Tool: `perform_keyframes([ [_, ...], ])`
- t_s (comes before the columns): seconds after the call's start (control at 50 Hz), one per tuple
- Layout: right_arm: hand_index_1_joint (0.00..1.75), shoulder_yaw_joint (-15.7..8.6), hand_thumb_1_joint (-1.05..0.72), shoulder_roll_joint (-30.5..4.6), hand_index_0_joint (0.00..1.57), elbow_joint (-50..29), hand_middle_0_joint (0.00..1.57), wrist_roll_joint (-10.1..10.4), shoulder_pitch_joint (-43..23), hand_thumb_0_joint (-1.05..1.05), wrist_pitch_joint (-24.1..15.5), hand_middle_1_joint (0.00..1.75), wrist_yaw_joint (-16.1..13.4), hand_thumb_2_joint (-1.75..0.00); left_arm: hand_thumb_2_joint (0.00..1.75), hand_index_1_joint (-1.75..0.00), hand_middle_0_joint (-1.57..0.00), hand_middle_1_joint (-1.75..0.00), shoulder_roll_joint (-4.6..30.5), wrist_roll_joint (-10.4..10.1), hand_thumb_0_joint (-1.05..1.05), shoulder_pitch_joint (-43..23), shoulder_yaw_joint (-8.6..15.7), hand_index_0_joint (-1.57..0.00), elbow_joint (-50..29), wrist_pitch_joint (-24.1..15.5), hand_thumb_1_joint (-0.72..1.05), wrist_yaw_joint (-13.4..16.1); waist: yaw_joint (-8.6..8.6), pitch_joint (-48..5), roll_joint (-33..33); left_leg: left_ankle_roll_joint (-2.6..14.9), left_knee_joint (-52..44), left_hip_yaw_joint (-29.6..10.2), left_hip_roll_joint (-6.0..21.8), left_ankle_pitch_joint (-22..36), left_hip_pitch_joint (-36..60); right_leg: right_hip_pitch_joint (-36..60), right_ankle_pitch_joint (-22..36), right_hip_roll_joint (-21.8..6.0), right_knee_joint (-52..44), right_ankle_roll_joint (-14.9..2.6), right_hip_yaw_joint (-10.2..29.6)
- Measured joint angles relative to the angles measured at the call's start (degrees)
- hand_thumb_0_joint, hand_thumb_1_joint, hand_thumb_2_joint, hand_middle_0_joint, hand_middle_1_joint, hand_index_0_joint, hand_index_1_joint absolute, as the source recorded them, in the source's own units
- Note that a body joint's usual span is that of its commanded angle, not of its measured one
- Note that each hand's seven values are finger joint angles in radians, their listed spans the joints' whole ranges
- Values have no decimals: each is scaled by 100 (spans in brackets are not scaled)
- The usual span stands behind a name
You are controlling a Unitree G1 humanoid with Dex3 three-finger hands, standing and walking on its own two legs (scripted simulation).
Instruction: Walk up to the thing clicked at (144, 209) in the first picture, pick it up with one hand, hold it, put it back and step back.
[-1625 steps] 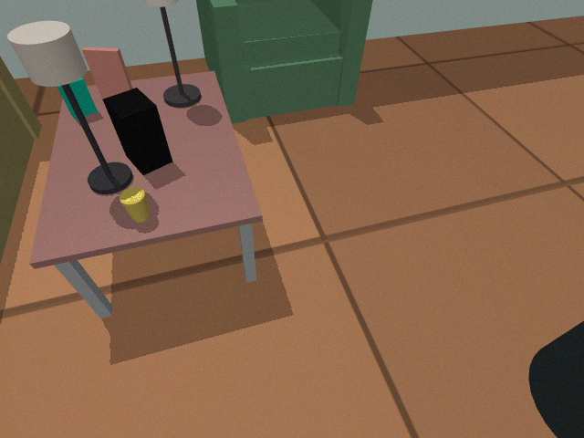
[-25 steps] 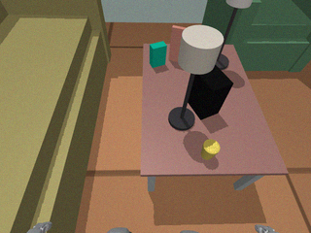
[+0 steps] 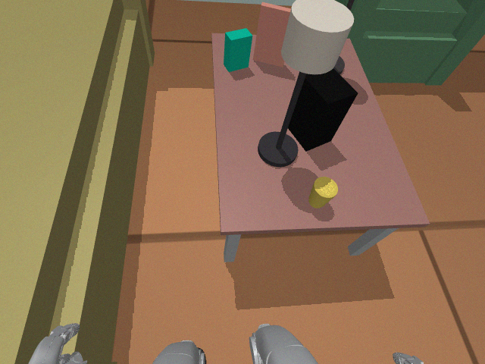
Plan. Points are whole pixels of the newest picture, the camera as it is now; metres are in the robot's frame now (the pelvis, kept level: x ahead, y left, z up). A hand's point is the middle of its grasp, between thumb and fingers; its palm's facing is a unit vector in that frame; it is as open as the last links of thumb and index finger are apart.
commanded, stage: step back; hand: right
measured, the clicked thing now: (320, 194) +0.55 -0.27 -0.30
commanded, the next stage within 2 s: none
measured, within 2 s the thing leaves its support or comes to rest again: neither
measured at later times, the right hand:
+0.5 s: hand out of the picture -0.03 -0.28 -0.15, palm faces -0.07 +0.90 -0.44, open 7.4 cm
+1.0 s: hand out of the picture -0.18 -0.34 -0.15, palm faces -0.01 +0.91 -0.41, open 7.4 cm
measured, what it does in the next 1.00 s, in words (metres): walks backwards: right foot, then left foot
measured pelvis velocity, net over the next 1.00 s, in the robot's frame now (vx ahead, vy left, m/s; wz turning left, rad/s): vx -0.28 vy -0.05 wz -0.03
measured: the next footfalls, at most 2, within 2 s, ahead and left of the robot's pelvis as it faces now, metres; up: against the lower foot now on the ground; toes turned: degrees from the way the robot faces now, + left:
right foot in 0.16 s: -0.01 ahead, -0.14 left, +0.00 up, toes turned +1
left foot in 0.46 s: -0.08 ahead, +0.11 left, +0.00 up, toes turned -1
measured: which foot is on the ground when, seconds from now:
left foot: down 0.00-0.18, up 0.20-0.44, down 0.46-0.88, up 0.90-1.00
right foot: up 0.00-0.14, down 0.16-0.48, up 0.50-0.82, down 0.84-1.00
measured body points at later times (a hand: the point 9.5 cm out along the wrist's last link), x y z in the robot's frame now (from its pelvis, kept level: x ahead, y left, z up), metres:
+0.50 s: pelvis -0.12 +0.00 -0.02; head -0.06 +0.01 +0.43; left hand +0.01 +0.31 -0.13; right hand -0.02 -0.32 -0.12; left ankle -0.12 +0.11 -0.73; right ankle -0.05 -0.14 -0.73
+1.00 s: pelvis -0.28 -0.05 -0.01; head -0.23 -0.07 +0.44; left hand -0.20 +0.26 -0.11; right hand -0.18 -0.38 -0.13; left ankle -0.23 +0.09 -0.66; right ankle -0.27 -0.18 -0.73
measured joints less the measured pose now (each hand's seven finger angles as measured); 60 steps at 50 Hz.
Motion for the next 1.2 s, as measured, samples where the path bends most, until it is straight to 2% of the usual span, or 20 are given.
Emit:
perform_keyframes([
  [0.1, 30, 15, -90, -73, 21, -240, 21, 18, -114, 1, -7, 30, 5, -89, 89, -30, -20, -30, -9, 19, 1, 157, 50, -20, -26, -16, 90, -48, 35, -10, 87, -43, 267, 173, 75, 17, -251, 556, 121, -277, -1191, -46, -242],
  [0.14, 30, 20, -90, -135, 21, -277, 21, 39, -164, 1, 28, 30, 18, -89, 89, -30, -20, -30, -31, 33, 1, 215, 60, -20, -28, -64, 90, -68, 66, -62, 159, -86, 474, 222, 128, -21, -399, 887, 512, -378, -2041, -123, -400],
  [0.18, 30, 4, -90, -229, 21, -237, 21, 87, -258, 1, 78, 30, 26, -89, 89, -30, -20, -30, -132, 87, 1, 242, 65, -20, 12, -129, 90, -70, 52, -58, 406, -159, 706, 135, 286, -59, -528, 1076, 805, -274, -2490, -160, -548],
  [0.24, 30, -18, -90, -231, 21, -139, 20, 151, -304, 1, 158, 30, 10, -89, 89, -30, -20, -30, -188, 100, 1, 328, 9, -20, -72, -146, 90, -131, 105, -144, 389, -247, 1636, -366, -143, -1024, -795, 940, 869, -355, -2407, -242, -535],
  [0.32, 30, 20, -90, -310, 21, -153, 20, 203, -167, 1, 107, 30, -1, -89, 89, -30, -20, -30, -266, 85, 1, 320, -20, -20, -238, -129, 90, -85, 213, -252, 320, -315, 2873, -753, -573, -1280, -931, 812, 1156, -517, -2624, -234, -491],
  [0.42, 30, 38, -90, -350, 21, -217, 20, 145, 16, 1, 40, 30, -15, -89, 89, -30, -20, -30, -211, 119, 1, 159, -34, -20, -551, -122, 90, -31, 196, -238, 250, -344, 1622, -595, -302, -1242, -307, 509, 1351, -625, -2566, -159, -651],
  [0.46, 30, 13, -90, -348, 21, -223, 20, 99, 80, 1, -16, 30, -1, -89, 89, -30, -20, -30, -143, 81, 1, 85, -46, -20, -661, -90, 90, -48, 145, -209, 199, -311, 504, -456, -161, -592, 94, 310, 1296, -687, -2289, -105, -747],
  [0.5, 30, -14, -90, -219, 21, -152, 20, 14, 37, 1, -37, 30, 15, -89, 89, -30, -20, -30, -41, 42, 1, -16, -12, -20, -663, -26, 90, -53, 209, -67, -98, -240, 357, -291, -313, -315, 147, 145, 1101, -779, -1938, -119, -518],
  [0.56, 30, 46, -90, -155, 21, -161, 20, -36, 59, 1, -54, 30, 88, -89, 89, -30, -20, -30, -33, 34, 1, -6, 33, -20, -503, 77, 90, -27, 107, -105, -25, -189, 363, -395, -161, -197, -4, -197, -22, -181, -534, -179, -76],
  [0.6, 30, 75, -90, -102, 21, -176, 20, -46, 63, 1, -59, 30, 66, -89, 89, -30, -20, -30, 10, -1, 1, 78, 70, -20, -450, 77, 90, -30, 108, -167, -33, -214, 158, -397, -60, 3, -39, -348, -85, 60, 312, -193, 75],
  [0.66, 30, 58, -90, -97, 21, -258, 21, -41, 29, 1, -70, 30, 36, -89, 89, -30, -20, -30, 52, 7, 1, 231, 132, -20, -414, 50, 90, -57, 147, -203, -1, -225, -4, -374, 84, 234, -151, -270, -49, 122, 796, -83, 113],
  [0.76, 30, 28, -90, -176, 21, -495, 21, -45, -122, 1, -87, 30, 12, -89, 89, -30, -20, -30, 127, 38, 1, 440, 171, -20, -310, 57, 90, -100, 181, -167, 47, -279, 53, -284, 279, 473, -469, 341, -86, -185, -233, 73, 0],
  [0.84, 30, 20, -90, -341, 21, -602, 21, -31, -244, 1, -2, 30, 33, -89, 89, -30, -20, -30, 120, 44, 1, 525, 147, -20, -165, -26, 90, -148, 214, -203, 159, -459, 374, -252, 423, 569, -881, 1073, 439, -488, -2141, -51, -376],
  [0.86, 30, -2, -90, -426, 21, -579, 21, -11, -290, 0, 34, 30, 31, -89, 89, -30, -20, -30, 36, 68, 1, 498, 150, -20, -88, -53, 90, -147, 187, -165, 351, -482, 508, -367, 523, 575, -991, 1133, 512, -388, -2310, -64, -493],
  [0.88, 30, -37, -90, -482, 21, -533, 21, 20, -308, 0, 80, 30, 14, -89, 89, -30, -20, -30, -51, 102, 1, 498, 131, -20, -53, -62, 90, -165, 132, -146, 508, -426, 666, -601, 474, 295, -1098, 1097, 547, -322, -2269, -88, -608],
  [0.94, 30, -79, -90, -465, 21, -355, 20, 79, -185, 1, 182, 30, -63, -89, 89, -30, -20, -30, -145, 135, 1, 636, 34, -20, -90, -49, 90, -205, 259, -290, 374, -376, 2024, -926, -203, -938, -1436, 851, 649, -532, -2122, -174, -519],
  [1.02, 30, -42, -90, -497, 21, -262, 20, 123, 92, 1, 108, 30, -61, -89, 89, -30, -20, -30, -240, 169, 1, 620, -5, -20, -138, -41, 90, -135, 263, -373, 339, -359, 2956, -889, -570, -1051, -1355, 717, 969, -718, -2340, -176, -565],
  [1.12, 30, 8, -90, -392, 21, -157, 20, 71, 278, 1, 94, 30, -35, -89, 89, -30, -20, -30, -153, 161, 1, 347, -13, -21, -406, -82, 90, -38, 194, -277, 310, -362, 1765, -565, -337, -1215, -482, 398, 1199, -796, -2271, -167, -822],
  [1.16, 30, 17, -90, -333, 21, -128, 20, 47, 319, 1, 53, 30, -11, -89, 89, -30, -20, -30, -85, 109, 1, 198, -24, -21, -510, -62, 90, -26, 146, -226, 260, -307, 685, -378, -214, -747, -2, 202, 1210, -856, -2070, -142, -940],
  [1.2, 30, 14, -90, -169, 21, -33, 20, -2, 233, 1, 33, 30, 4, -89, 89, -30, -20, -30, 19, 60, 1, 19, -9, -20, -533, -18, 90, -20, 202, -47, -55, -242, 370, -214, -376, -276, 110, 43, 1233, -1010, -1818, -157, -767],
])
